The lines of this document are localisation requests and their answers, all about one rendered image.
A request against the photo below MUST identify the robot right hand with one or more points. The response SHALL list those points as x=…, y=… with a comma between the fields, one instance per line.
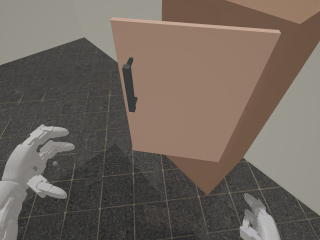
x=263, y=225

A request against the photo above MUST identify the handle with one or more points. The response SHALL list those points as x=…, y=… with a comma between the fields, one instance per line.
x=129, y=88

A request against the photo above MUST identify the cupboard door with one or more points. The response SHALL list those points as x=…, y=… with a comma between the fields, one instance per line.
x=192, y=82

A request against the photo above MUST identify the robot left hand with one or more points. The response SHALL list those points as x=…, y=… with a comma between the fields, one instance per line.
x=19, y=167

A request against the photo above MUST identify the robot left forearm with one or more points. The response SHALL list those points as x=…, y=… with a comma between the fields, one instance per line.
x=12, y=194

